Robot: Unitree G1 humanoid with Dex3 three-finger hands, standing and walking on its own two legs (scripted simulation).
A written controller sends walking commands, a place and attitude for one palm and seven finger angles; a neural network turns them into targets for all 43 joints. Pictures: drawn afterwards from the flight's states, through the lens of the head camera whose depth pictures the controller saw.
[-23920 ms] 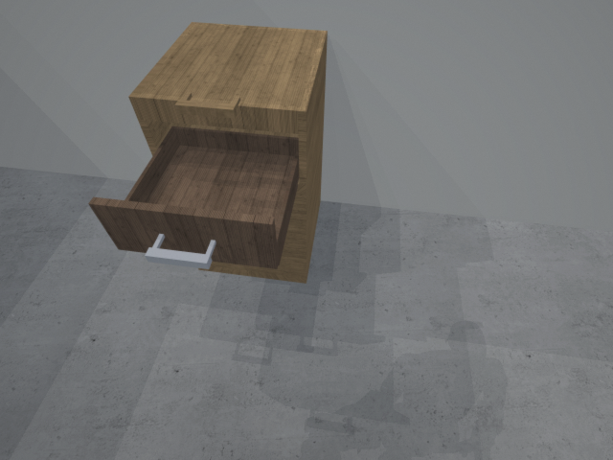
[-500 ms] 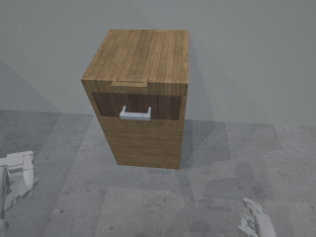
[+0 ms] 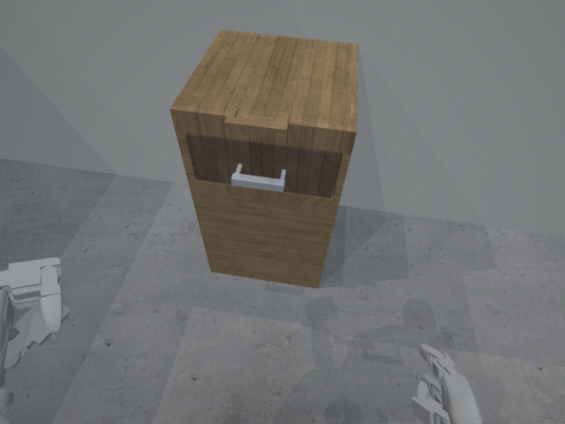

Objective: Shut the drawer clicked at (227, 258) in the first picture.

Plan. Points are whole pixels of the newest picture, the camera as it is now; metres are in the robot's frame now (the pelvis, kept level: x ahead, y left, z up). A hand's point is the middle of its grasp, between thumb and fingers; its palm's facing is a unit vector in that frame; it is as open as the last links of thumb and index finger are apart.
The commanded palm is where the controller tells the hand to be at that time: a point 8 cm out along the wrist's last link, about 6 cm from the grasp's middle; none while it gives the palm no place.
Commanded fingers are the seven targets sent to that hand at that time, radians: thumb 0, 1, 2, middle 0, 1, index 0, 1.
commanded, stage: step back with the hand held close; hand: left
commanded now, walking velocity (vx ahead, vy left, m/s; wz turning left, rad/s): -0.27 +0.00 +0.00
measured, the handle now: (259, 176) +0.70 +0.11 -0.15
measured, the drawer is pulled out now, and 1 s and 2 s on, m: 0.00 0.00 0.00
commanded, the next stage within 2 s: stop stepping back and stand still in 0.72 s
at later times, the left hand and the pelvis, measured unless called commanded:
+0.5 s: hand (48, 363) +0.14 +0.21 +0.18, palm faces +0.34 -0.80 -0.50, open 3.2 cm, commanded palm +0.07 +0.26 +0.18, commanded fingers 0.00 0.90 0.90 -1.40 -1.60 -1.40 -1.60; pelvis -0.05 -0.02 +0.00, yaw +2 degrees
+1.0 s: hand out of the picture +0.04 +0.21 +0.17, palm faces +0.33 -0.80 -0.50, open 3.2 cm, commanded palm -0.03 +0.25 +0.18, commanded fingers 0.00 0.90 0.90 -1.40 -1.60 -1.40 -1.60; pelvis -0.15 -0.03 +0.01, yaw +2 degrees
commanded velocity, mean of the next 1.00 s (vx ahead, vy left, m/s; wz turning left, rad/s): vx -0.28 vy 0.01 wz -0.04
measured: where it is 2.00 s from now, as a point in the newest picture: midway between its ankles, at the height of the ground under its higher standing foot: outside the picture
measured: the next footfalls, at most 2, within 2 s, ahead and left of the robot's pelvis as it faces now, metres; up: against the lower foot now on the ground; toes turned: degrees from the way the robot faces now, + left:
left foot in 0.64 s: -0.03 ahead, +0.12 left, +0.00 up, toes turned +3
right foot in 0.80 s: -0.05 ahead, -0.12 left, +0.00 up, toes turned +3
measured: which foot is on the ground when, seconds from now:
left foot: down 0.00-0.42, up 0.44-0.62, down 0.64-0.82, up 0.84-1.00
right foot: down 0.00-0.62, up 0.64-0.78, down 0.80-1.00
